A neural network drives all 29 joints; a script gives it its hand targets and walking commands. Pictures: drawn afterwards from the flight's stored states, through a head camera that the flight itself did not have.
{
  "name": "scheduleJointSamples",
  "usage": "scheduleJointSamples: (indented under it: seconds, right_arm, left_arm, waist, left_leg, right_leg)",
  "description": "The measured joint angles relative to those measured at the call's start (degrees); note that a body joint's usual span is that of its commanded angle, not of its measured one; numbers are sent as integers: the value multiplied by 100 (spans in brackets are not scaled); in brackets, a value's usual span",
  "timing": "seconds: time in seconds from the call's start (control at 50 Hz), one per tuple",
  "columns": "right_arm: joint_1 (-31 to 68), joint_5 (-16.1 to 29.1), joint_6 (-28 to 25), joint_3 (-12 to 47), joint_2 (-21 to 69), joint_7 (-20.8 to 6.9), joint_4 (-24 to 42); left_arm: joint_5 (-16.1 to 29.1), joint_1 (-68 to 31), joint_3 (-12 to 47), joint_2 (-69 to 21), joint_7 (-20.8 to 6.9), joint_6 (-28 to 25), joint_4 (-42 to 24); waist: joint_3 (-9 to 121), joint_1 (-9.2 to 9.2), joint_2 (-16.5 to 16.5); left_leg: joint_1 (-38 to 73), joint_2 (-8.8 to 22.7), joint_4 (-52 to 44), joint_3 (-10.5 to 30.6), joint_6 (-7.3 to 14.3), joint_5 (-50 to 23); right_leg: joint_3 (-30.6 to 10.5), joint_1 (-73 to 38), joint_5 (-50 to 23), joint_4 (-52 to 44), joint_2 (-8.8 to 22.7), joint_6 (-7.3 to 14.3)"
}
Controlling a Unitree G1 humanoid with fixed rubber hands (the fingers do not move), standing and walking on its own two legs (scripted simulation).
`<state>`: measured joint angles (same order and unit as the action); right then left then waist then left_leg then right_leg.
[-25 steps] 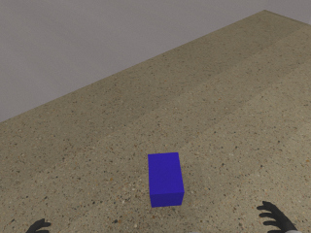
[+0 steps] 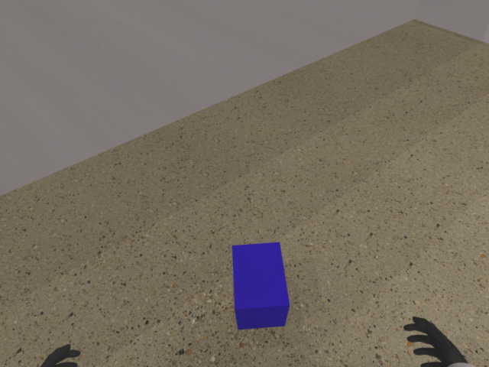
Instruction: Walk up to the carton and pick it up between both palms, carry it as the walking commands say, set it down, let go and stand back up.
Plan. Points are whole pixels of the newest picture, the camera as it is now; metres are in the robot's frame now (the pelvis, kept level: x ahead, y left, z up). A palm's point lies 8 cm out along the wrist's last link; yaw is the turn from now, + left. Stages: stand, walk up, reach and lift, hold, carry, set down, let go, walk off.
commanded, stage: walk up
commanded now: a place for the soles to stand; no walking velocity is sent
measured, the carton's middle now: (258, 286) +0.50 -0.03 -0.64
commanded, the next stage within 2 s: none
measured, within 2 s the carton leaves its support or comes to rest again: neither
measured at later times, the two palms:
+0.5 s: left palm out of the picture +0.09 +0.30 -0.07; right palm out of the picture +0.12 -0.34 -0.08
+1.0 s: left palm out of the picture +0.06 +0.23 -0.06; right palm out of the picture +0.03 -0.40 -0.08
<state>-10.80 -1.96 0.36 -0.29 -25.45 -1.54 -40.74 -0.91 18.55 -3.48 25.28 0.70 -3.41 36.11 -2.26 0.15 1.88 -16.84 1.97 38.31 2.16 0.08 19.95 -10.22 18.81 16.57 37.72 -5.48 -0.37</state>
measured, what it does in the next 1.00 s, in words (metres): lifts its left foot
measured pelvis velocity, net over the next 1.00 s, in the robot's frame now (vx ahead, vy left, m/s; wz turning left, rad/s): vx -0.07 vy -0.07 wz -0.06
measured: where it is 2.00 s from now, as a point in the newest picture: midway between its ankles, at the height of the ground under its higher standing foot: outside the picture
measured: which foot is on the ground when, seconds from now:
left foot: down 0.00-0.90, up 0.92-1.00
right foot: down 0.00-1.00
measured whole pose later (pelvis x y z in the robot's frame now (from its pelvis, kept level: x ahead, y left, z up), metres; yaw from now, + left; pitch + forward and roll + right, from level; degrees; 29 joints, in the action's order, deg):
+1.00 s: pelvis -0.07 -0.07 +0.00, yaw -3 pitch -4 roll +2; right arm -13.3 -1.5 -0.9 -0.3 -25.4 2.2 -41.4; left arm -0.9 15.9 -3.5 23.9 -2.6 1.1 36.1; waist -5.4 0.1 -0.9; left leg -17.8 2.0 42.8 2.1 -0.8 24.4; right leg -7.4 19.8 12.8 36.8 -5.4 3.3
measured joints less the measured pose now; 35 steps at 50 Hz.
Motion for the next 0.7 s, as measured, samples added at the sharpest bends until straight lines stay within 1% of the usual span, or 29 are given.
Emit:
scheduleJointSamples:
  seconds: [0.26,0.34,0.4,0.44,0.48,0.5,0.52,0.58,0.6,0.66,0.7]
  right_arm:
    - [0,0,0,0,0,0,0]
    - [-3,12,-18,-1,0,91,-9]
    - [-3,12,-41,-1,-1,127,-10]
    - [-2,12,-62,-1,0,158,-10]
    - [-3,12,-63,0,1,180,-10]
    - [3,12,-63,0,1,182,-10]
    - [11,18,-64,0,1,185,-11]
    - [12,44,-56,-1,1,224,-10]
    - [11,49,-56,0,1,235,-10]
    - [-5,51,-56,0,-1,269,-9]
    - [-19,51,-57,-1,-2,289,-33]
  left_arm:
    - [0,-2,0,-2,0,0,0]
    - [0,-23,1,-2,-61,139,3]
    - [0,-32,1,-2,-75,223,4]
    - [0,-27,1,-2,-94,282,4]
    - [0,-11,1,3,-136,301,-1]
    - [0,-7,1,5,-149,302,0]
    - [0,-6,2,-16,-164,301,1]
    - [0,-7,0,-62,-192,301,-1]
    - [0,-15,0,-62,-193,301,-2]
    - [0,-91,0,-57,-193,302,-1]
    - [0,-111,0,-57,-193,317,0]
  waist:
    - [-49,0,2]
    - [-69,1,-60]
    - [-103,1,-156]
    - [-109,1,-181]
    - [-130,-4,-193]
    - [-154,-2,-207]
    - [-209,0,-193]
    - [-277,-3,-180]
    - [-290,-2,-179]
    - [-368,3,-194]
    - [-367,4,-181]
  left_leg:
    - [6,-9,-7,-1,0,0]
    - [16,-11,-7,0,-6,-25]
    - [71,-8,-7,0,-20,-35]
    - [83,24,-7,2,-20,-35]
    - [72,62,2,-4,-24,-36]
    - [47,67,38,-5,-26,-28]
    - [45,83,87,-5,-27,-9]
    - [-84,2,440,-11,-27,636]
    - [-109,-25,446,-9,-27,689]
    - [-65,-116,283,-4,-26,666]
    - [105,-124,-88,0,-26,404]
  right_leg:
    - [-3,-7,-2,-8,9,16]
    - [-1,-5,-9,16,8,17]
    - [29,46,-3,221,-9,70]
    - [115,105,184,479,-3,125]
    - [206,39,340,388,67,223]
    - [215,10,103,264,91,272]
    - [224,8,25,272,66,269]
    - [193,11,-26,104,16,267]
    - [184,12,-92,-5,4,282]
    - [185,54,-281,-173,-12,289]
    - [189,113,-330,-172,-66,277]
